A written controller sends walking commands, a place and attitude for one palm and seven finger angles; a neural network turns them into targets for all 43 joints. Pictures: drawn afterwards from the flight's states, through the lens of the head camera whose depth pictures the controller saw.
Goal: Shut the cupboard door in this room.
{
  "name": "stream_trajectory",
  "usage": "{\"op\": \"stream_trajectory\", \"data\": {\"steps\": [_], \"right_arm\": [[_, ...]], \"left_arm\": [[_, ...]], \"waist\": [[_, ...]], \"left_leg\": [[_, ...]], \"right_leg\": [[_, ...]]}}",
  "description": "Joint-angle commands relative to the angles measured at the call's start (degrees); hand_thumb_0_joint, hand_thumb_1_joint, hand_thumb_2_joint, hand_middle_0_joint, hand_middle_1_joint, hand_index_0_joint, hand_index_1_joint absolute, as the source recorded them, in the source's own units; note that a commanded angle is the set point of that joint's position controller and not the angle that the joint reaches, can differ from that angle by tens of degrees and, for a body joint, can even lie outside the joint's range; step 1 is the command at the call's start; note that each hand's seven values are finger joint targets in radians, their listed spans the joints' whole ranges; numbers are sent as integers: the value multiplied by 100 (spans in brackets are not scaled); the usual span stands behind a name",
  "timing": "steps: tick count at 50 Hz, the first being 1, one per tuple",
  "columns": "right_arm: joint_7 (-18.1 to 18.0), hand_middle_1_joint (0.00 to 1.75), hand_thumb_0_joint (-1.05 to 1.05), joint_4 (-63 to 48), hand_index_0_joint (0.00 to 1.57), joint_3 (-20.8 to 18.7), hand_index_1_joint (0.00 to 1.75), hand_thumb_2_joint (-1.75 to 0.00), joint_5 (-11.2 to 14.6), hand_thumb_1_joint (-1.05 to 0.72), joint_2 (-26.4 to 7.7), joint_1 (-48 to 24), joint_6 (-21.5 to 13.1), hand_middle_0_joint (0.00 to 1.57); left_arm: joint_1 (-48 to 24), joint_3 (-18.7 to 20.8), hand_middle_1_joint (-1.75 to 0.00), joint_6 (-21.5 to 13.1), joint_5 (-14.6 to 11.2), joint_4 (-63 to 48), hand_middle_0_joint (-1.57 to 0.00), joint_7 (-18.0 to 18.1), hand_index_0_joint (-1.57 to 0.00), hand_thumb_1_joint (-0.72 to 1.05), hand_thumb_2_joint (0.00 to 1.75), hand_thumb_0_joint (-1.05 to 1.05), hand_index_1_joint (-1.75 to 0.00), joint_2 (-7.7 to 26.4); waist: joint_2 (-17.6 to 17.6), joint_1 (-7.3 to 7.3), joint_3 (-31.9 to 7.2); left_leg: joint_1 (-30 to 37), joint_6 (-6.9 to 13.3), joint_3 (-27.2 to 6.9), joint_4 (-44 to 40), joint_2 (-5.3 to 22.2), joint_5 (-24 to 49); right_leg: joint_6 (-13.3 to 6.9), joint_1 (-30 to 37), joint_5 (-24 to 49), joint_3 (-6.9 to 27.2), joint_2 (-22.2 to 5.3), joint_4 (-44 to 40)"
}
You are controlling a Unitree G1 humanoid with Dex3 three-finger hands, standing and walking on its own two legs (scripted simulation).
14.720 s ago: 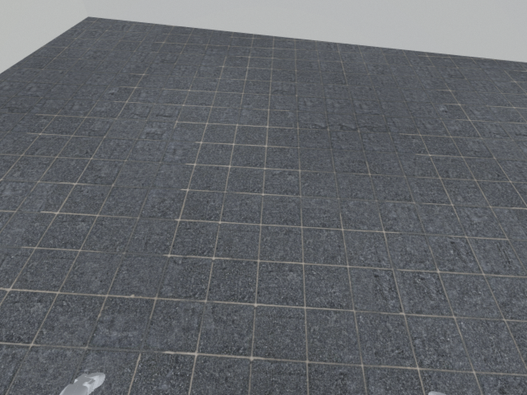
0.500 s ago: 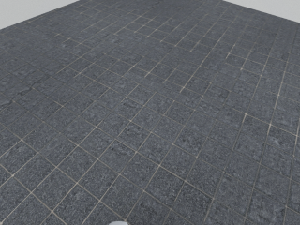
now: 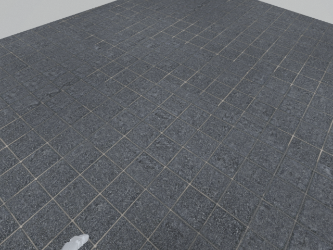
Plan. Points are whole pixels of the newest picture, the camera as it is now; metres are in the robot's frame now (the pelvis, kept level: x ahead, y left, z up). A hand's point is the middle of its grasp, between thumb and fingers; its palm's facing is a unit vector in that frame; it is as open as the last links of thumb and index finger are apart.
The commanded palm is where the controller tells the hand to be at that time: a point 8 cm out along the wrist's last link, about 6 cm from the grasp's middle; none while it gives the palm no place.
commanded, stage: turn or walk to find it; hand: left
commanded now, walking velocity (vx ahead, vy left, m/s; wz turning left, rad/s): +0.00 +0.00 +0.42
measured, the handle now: out of the picture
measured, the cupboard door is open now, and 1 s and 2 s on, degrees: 92 92 92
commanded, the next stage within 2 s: none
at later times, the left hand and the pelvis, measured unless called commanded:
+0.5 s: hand out of the picture -0.05 +0.17 -0.16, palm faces +0.29 -0.92 -0.26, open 7.4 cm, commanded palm none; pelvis -0.03 -0.03 +0.00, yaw +14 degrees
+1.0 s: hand out of the picture -0.06 +0.21 -0.16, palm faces +0.41 -0.87 -0.27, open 7.4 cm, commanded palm none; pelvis -0.06 -0.03 +0.00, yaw +24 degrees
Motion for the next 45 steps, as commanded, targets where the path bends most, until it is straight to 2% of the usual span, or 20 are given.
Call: {"op": "stream_trajectory", "data": {"steps": [1, 2, 3, 4, 5, 6, 7, 9, 12, 16, 22, 25, 27, 28, 29, 30, 32, 34, 36, 45], "right_arm": [[-43, 30, 0, -387, 20, -296, 30, -90, 64, -90, -1076, -102, -87, 20], [-9, 30, 0, -426, 20, -266, 30, -90, 112, -90, -808, -26, -92, 20], [11, 30, 0, -582, 20, -197, 30, -90, 111, -90, -467, -71, -98, 20], [-12, 30, 0, -622, 20, -286, 30, -90, 74, -90, -750, -235, -23, 20], [-6, 30, 0, -476, 20, -312, 30, -90, 34, -90, -782, -114, 72, 20], [25, 30, 0, -330, 20, -329, 30, -90, 25, -90, -760, -16, 123, 20], [66, 30, 0, -212, 20, -329, 30, -90, 10, -90, -688, 150, 143, 20], [110, 30, 0, -110, 20, -301, 30, -90, 19, -90, -622, 367, 144, 20], [100, 30, 0, -110, 20, -276, 30, -90, 23, -90, -635, 275, 151, 20], [90, 30, 0, -183, 20, -229, 30, -90, 38, -90, -590, -112, 139, 20], [69, 30, 0, -312, 20, -109, 30, -90, 115, -90, -470, -526, 47, 20], [52, 30, 0, -306, 20, -94, 30, -90, 134, -90, -485, -338, -9, 20], [58, 30, 0, -207, 20, -112, 30, -90, 118, -90, -616, -13, -70, 20], [52, 30, 0, -200, 20, -189, 30, -90, 94, -90, -975, 147, -133, 20], [30, 30, 0, -240, 20, -300, 30, -90, 62, -90, -1490, 277, -139, 20], [1, 30, 0, -173, 20, -335, 30, -90, 55, -90, -1658, 405, -74, 20], [-83, 30, 0, -260, 20, -238, 30, -90, 28, -90, -1360, -134, -80, 20], [-98, 30, 0, -378, 20, -149, 30, -90, 41, -90, -1179, -528, -101, 20], [-94, 30, 0, -395, 20, -145, 30, -90, 64, -90, -1149, -474, -145, 20], [-76, 30, 0, -335, 20, -250, 30, -90, 24, -90, -1158, 94, -134, 20]], "left_arm": [[737, 117, -30, -206, -48, -232, -20, 71, -20, 90, 90, 0, -30, 521], [896, 179, -30, -267, 11, -206, -20, 104, -20, 90, 90, 0, -30, 840], [996, 276, -30, -298, 87, -210, -20, 142, -20, 90, 90, 0, -30, 1326], [966, 268, -30, -258, 47, -300, -20, 151, -20, 90, 90, 0, -30, 1342], [578, 278, -30, -279, 29, -366, -20, 176, -20, 90, 90, 0, -30, 1099], [230, 237, -30, -257, 18, -446, -20, 166, -20, 90, 90, 0, -30, 963], [18, 165, -30, -254, 16, -508, -20, 143, -20, 90, 90, 0, -30, 825], [27, 118, -30, -299, 16, -504, -20, 131, -20, 90, 90, 0, -30, 640], [397, 127, -30, -342, 28, -388, -20, 137, -20, 90, 90, 0, -30, 660], [796, 176, -30, -333, 69, -225, -20, 137, -20, 90, 90, 0, -30, 762], [1099, 252, -30, -280, 120, -26, -20, 115, -20, 90, 90, 0, -30, 1028], [997, 273, -30, -252, 117, 25, -20, 103, -20, 90, 90, 0, -30, 1077], [832, 264, -30, -204, 50, 15, -20, 89, -20, 90, 90, 0, -30, 1041], [898, 239, -30, -164, 2, -57, -20, 75, -20, 90, 90, 0, -30, 817], [788, 125, -30, -130, -13, -238, -20, 37, -20, 90, 90, 0, -30, 467], [507, 96, -30, -52, 32, -319, -20, 63, -20, 90, 90, 0, -30, 493], [295, 160, -30, 32, 52, -201, -20, 43, -20, 90, 90, 0, -30, 570], [513, 180, -30, 12, 56, -54, -20, -25, -20, 90, 90, 0, -30, 620], [668, 166, -30, -8, 56, 29, -20, -35, -20, 90, 90, 0, -30, 586], [124, 114, -30, -48, 9, -317, -20, 27, -20, 90, 90, 0, -30, 447]], "waist": [[586, 343, -856], [-198, 396, -1002], [-1734, 485, -851], [-1329, 533, -681], [-1255, 345, -471], [-1009, 196, -164], [-763, 46, -61], [-802, -22, -101], [-1055, 122, -214], [-993, 314, -234], [-1178, 494, -427], [-1229, 345, -575], [-878, 89, -712], [109, -17, -876], [1709, -97, -702], [1429, -219, -636], [1424, -61, -167], [1042, 154, -46], [749, 203, -202], [765, -48, -503]], "left_leg": [[-156, 490, -1324, -55, 1037, 1795], [-981, 158, -934, 518, 628, 624], [-1957, -234, 22, 1759, -174, -1624], [-1720, -228, -80, 2858, 1, -2150], [-1649, -207, -329, 3516, 162, -1852], [-1655, -228, -240, 3950, 208, -1512], [-1675, -268, -130, 4193, 253, -1170], [-1675, -357, 30, 4282, 299, -779], [-1733, -485, 108, 4139, 390, -701], [-1637, -548, 264, 3436, 470, -1033], [-930, -446, 674, 1918, 423, -1473], [-373, -353, 842, 989, 363, -1150], [587, -270, 861, -202, 383, 23], [1328, -36, 54, -734, 985, 604], [1659, 481, -1563, -1008, 2278, 2102], [1132, 911, -1551, -1051, 2608, 2318], [443, 860, -1199, -1260, 2070, 1198], [323, 731, -816, -1211, 1734, 1105], [545, 678, -632, -1149, 1513, 1436], [948, 963, -1284, -898, 1606, 1921]], "right_leg": [[-73, 1319, 1338, -86, -1, -2036], [-271, 2195, 1499, 582, -766, -2500], [-875, 2444, 2197, 1939, -2176, -2646], [-1360, 1477, 2484, 1989, -2668, -2732], [-1404, 927, 1684, 1700, -2348, -2909], [-1298, 599, 1129, 1419, -2051, -3001], [-1111, 569, 1151, 921, -1726, -2889], [-947, 703, 1731, 387, -1435, -2739], [-1031, 1081, 2101, 250, -1500, -2680], [-1159, 1381, 2596, 221, -1674, -2558], [-1330, 1532, 3544, 38, -1868, -2161], [-1205, 1381, 3447, -55, -1879, -1874], [-798, 844, 2792, -455, -1667, -1327], [-469, 77, 1851, -749, -1258, -452], [-63, -1237, -813, -875, -511, 730], [-104, -1137, -1180, -374, -460, 1395], [-104, -1163, -547, -32, -509, 1847], [-71, -1150, 22, 13, -439, 2034], [-4, -1119, 299, -6, -355, 2080], [64, -940, -133, 95, -194, 972]]}}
